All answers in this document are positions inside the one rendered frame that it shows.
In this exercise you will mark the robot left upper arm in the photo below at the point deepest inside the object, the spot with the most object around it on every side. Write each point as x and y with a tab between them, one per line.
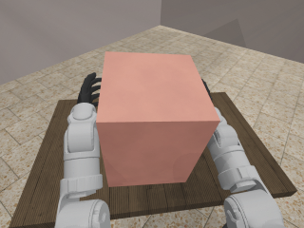
92	213

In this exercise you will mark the table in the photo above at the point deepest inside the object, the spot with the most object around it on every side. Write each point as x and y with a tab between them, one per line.
38	204

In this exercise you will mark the carton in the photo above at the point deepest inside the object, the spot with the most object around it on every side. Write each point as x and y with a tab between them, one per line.
154	118

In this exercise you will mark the right robot forearm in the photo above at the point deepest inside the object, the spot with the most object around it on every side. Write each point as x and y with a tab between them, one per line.
235	173

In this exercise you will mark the robot left hand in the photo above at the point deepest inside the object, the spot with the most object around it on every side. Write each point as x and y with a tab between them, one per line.
87	88

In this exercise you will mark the robot right hand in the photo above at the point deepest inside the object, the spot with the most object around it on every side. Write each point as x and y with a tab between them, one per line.
208	91

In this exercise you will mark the left robot forearm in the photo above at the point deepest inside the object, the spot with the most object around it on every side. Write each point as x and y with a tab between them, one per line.
81	156

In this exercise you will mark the robot right upper arm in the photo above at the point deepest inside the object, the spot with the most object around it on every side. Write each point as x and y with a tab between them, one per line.
252	209

